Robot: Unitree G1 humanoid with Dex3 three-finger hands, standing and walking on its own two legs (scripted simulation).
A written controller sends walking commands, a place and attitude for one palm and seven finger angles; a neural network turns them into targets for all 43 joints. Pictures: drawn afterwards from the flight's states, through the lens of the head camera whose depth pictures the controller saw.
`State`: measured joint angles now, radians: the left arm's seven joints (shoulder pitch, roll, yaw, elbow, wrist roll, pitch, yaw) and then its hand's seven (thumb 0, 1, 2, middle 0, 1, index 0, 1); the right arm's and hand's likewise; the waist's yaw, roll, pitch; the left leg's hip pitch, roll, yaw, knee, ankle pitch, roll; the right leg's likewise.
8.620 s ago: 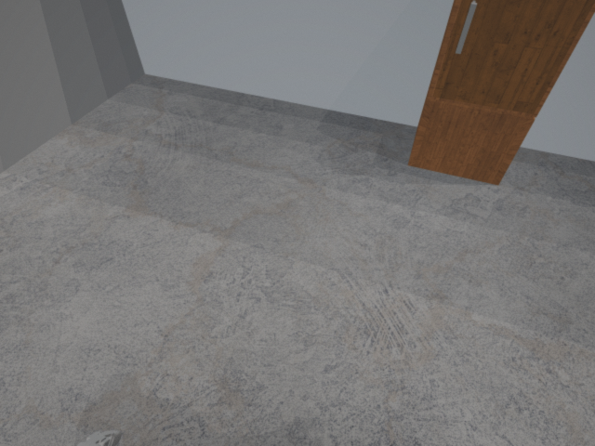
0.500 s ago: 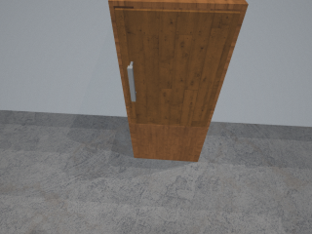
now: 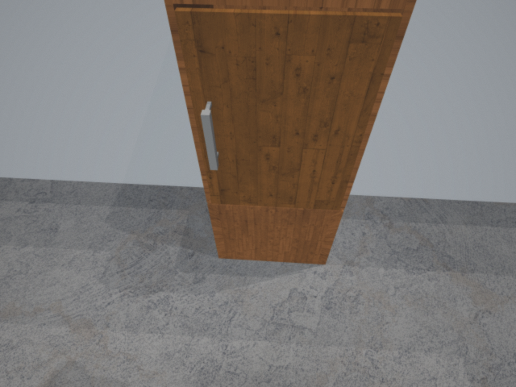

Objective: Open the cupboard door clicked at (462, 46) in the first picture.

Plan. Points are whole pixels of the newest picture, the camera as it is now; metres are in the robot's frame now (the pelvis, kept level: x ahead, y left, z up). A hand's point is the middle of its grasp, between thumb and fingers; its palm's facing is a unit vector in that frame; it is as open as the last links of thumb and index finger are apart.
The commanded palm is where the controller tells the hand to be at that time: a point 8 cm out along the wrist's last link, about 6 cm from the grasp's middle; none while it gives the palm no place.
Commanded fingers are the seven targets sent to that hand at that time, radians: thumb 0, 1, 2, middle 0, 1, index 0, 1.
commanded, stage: look again from close up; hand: left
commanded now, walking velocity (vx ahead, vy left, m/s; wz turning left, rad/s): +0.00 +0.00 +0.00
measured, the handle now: (211, 137) +0.68 +0.16 -0.04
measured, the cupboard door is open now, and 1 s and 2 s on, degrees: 0 0 0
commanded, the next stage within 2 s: shuffle to correct the standing spot in 0.32 s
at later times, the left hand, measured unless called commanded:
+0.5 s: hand out of the picture +0.03 +0.16 -0.17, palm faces +0.04 -0.98 -0.22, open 7.3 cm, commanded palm none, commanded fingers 0.00 0.90 0.90 -0.20 -0.30 -0.20 -0.30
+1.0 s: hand out of the picture +0.14 +0.16 -0.18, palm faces +0.07 -0.97 -0.23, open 7.3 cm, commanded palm none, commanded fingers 0.00 0.90 0.90 -0.20 -0.30 -0.20 -0.30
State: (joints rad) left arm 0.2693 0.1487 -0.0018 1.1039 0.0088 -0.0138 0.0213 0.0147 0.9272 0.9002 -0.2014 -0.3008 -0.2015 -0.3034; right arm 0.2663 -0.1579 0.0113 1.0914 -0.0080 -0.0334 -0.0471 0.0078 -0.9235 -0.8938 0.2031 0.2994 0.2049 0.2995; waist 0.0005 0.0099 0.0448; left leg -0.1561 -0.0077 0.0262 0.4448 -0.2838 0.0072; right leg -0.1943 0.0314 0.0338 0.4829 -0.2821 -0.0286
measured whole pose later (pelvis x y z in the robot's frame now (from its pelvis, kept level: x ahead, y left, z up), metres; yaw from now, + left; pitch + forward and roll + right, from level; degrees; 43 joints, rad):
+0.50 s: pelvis +0.01 -0.02 +0.00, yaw +1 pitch -1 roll +1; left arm 0.26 0.16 0.00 1.08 0.01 -0.01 0.02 0.01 0.92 0.90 -0.20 -0.30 -0.20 -0.30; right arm 0.27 -0.17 0.02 1.12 -0.01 -0.02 -0.04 0.00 -0.91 -0.89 0.20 0.30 0.20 0.30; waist 0.00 0.02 0.03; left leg -0.12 0.02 0.00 0.41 -0.28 -0.02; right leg -0.15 0.06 0.01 0.45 -0.28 -0.06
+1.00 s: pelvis +0.10 -0.04 -0.02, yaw +2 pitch +0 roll +1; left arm 0.23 0.19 0.06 1.01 0.01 -0.05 -0.01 0.02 0.94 0.90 -0.20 -0.30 -0.20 -0.30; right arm 0.44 -0.13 0.00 1.15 -0.02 -0.03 -0.02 0.00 -0.91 -0.89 0.20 0.30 0.21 0.30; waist 0.00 0.02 0.09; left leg -0.18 0.06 0.04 0.84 -0.54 0.01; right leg -0.37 -0.05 -0.10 0.68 -0.29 -0.06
